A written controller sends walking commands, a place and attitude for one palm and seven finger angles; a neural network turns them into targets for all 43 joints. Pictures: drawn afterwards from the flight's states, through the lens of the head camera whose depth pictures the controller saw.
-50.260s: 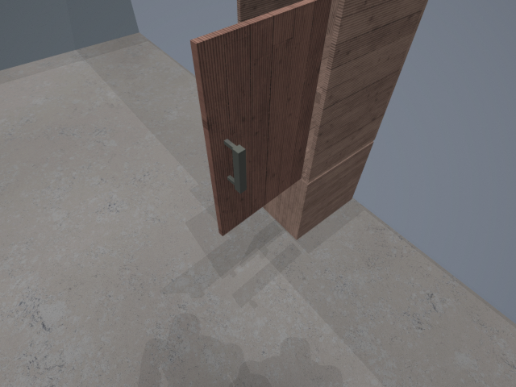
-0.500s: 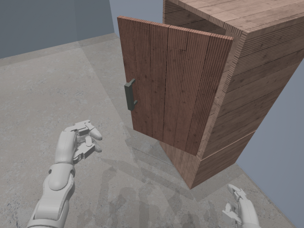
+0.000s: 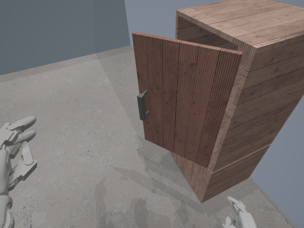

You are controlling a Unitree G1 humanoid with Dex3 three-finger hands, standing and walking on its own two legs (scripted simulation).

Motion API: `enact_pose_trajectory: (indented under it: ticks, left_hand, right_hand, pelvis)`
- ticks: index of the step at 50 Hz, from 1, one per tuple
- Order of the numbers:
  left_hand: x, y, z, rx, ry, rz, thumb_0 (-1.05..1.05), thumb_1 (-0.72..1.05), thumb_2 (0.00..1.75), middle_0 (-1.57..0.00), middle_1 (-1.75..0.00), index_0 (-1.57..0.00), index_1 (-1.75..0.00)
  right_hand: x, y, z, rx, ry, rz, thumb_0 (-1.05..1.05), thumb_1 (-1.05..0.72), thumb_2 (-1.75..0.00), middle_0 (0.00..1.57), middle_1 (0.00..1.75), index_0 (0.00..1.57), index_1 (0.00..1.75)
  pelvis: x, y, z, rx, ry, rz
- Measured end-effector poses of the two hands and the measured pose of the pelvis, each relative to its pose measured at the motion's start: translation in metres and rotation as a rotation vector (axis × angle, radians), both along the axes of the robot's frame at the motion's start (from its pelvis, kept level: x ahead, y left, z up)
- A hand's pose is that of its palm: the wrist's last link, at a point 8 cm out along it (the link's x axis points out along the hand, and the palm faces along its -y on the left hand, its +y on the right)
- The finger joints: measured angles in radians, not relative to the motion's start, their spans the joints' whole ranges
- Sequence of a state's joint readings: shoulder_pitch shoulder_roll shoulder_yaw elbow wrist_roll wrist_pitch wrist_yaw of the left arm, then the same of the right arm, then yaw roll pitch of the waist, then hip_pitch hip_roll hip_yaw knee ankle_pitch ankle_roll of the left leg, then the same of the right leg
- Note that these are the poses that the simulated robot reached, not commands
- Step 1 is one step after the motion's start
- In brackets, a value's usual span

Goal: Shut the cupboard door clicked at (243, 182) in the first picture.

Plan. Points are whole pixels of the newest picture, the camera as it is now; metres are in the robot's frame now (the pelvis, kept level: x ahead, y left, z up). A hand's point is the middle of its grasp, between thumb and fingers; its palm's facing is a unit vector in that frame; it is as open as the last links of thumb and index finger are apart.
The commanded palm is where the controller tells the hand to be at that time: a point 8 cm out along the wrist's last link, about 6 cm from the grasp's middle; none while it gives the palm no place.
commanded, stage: draw the hand back to the body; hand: left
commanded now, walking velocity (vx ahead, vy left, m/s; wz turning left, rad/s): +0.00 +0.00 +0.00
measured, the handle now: (144, 105) +0.62 +0.13 -0.05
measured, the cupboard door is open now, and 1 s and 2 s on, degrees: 34 34 34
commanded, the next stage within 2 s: step back with the hand held close in 0.36 s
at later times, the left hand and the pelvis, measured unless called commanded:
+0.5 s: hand (33, 167) +0.18 +0.26 +0.16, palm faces +0.46 -0.78 -0.41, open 7.4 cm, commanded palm +0.13 +0.29 +0.17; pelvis -0.01 +0.00 +0.00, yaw -1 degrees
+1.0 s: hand (13, 181) +0.15 +0.29 +0.16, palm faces +0.42 -0.76 -0.49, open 7.4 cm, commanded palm +0.09 +0.32 +0.17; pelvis -0.06 +0.02 -0.01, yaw -1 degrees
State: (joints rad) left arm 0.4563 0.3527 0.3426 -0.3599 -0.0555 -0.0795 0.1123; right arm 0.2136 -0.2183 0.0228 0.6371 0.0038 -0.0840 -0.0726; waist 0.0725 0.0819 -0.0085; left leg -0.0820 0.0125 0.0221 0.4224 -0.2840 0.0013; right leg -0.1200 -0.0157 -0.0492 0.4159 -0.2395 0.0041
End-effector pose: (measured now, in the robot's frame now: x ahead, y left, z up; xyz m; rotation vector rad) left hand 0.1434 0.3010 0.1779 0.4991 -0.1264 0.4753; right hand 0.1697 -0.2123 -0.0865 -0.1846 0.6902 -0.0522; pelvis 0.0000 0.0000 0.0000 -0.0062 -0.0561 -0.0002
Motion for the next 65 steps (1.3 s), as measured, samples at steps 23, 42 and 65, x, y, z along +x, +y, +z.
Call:
enact_pose_trajectory:
  ticks: [23, 42, 65]
  left_hand:
    - [-0.01, -0.007, 0.001, 0.003, -0.046, -0.029, 0.01, 0.89, 0.9, -0.21, -0.31, -0.21, -0.3]
    - [-0.012, 0.014, -0.002, 0.096, 0.003, -0.101, 0.01, 0.89, 0.9, -0.21, -0.3, -0.21, -0.3]
    - [-0.085, 0.015, -0.006, 0.108, -0.196, -0.08, 0.01, 0.89, 0.9, -0.21, -0.3, -0.21, -0.3]
  right_hand:
    - [-0.016, -0.011, 0.008, -0.018, -0.055, -0.034, 0.01, -0.91, -0.9, 0.2, 0.3, 0.2, 0.3]
    - [-0.043, -0.021, 0.004, -0.09, 0.041, -0.137, 0.01, -0.91, -0.9, 0.2, 0.3, 0.2, 0.3]
    - [-0.121, -0.012, -0.005, -0.109, 0.027, -0.079, 0.01, -0.91, -0.89, 0.21, 0.3, 0.2, 0.3]
  pelvis:
    - [-0.015, -0.004, 0.0, 0.002, -0.021, -0.012]
    - [-0.035, 0.017, -0.007, 0.003, 0.07, -0.02]
    - [-0.098, 0.013, -0.025, -0.01, 0.044, -0.006]
